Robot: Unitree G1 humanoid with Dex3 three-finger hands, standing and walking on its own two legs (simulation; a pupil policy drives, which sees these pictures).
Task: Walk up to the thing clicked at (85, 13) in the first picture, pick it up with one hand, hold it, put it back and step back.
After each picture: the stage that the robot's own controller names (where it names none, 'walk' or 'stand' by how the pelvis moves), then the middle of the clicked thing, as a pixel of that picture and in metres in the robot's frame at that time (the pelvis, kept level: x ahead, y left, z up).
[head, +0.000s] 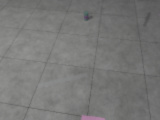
stand; (86, 16) +1.90 -0.09 -0.72
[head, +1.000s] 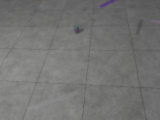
walk; (76, 29) +1.77 +0.17 -0.71
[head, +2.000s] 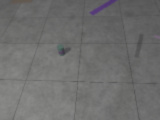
walk; (61, 50) +1.17 +0.30 -0.72
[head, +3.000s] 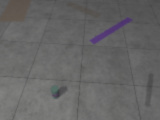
walk; (55, 92) +0.71 +0.23 -0.70
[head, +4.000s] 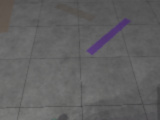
walk; out of the picture +0.39 +0.19 -0.70
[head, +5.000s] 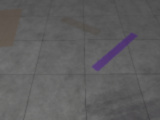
stand; out of the picture +0.27 +0.19 -0.72
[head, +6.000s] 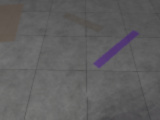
stand; out of the picture +0.29 +0.17 -0.73
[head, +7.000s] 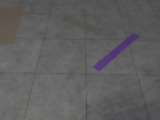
stand; out of the picture +0.26 +0.18 -0.73
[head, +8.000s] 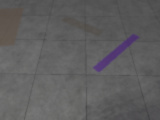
stand; out of the picture +0.26 +0.18 -0.73
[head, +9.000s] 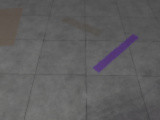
stand; out of the picture +0.26 +0.17 -0.73
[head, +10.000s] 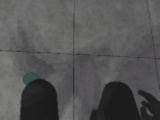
go down; (32, 80) +0.35 +0.21 -0.36
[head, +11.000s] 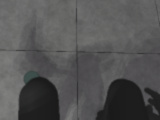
go down; (33, 80) +0.34 +0.22 -0.31
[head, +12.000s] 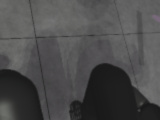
close in; out of the picture +0.32 +0.26 -0.22
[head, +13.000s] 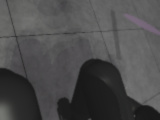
close; out of the picture +0.33 +0.26 -0.21
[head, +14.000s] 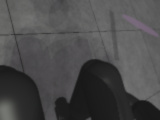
lift; out of the picture +0.32 +0.27 -0.22
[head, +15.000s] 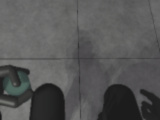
lift; (19, 88) +0.29 +0.22 -0.06
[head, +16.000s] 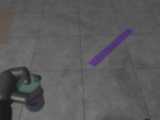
hold; (32, 94) +0.31 +0.17 +0.03
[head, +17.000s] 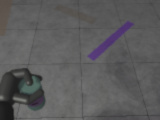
hold; (33, 94) +0.31 +0.17 -0.01
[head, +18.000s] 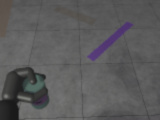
hold; (37, 92) +0.32 +0.16 +0.00
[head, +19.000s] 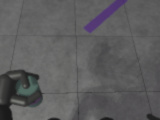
crouch; (30, 92) +0.32 +0.18 -0.06
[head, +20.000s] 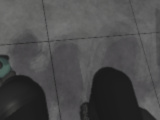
lower; (2, 74) +0.35 +0.22 -0.17
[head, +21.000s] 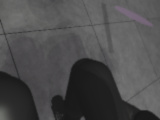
lower; out of the picture +0.36 +0.27 -0.22
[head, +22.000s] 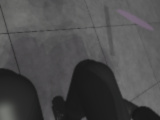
lower; out of the picture +0.35 +0.27 -0.22
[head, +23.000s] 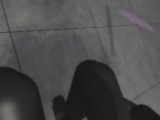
lower; out of the picture +0.34 +0.27 -0.22
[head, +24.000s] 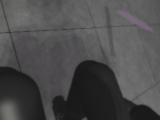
lower; out of the picture +0.34 +0.27 -0.22
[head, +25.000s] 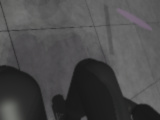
withdraw; out of the picture +0.33 +0.26 -0.22
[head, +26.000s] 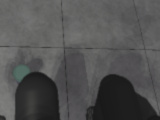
stand; (22, 75) +0.36 +0.23 -0.28
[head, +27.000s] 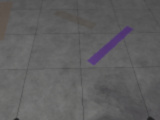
stand; out of the picture +0.29 +0.17 -0.65
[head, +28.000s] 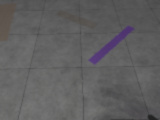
stand; out of the picture +0.31 +0.19 -0.66
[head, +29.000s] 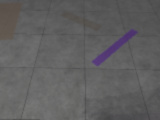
stand; out of the picture +0.31 +0.17 -0.70
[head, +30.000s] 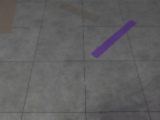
stand; out of the picture +0.33 +0.17 -0.71
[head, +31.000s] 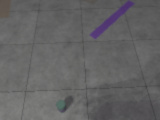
walk; (61, 106) +0.44 +0.17 -0.70
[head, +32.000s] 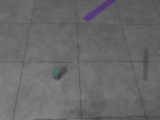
walk; (56, 74) +0.72 +0.17 -0.70
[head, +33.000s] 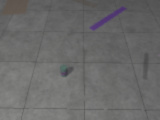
stand; (63, 71) +0.93 +0.18 -0.70
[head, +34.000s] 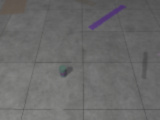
stand; (63, 71) +0.92 +0.18 -0.73
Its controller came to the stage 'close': yes
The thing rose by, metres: 0.72
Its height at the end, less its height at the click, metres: +0.00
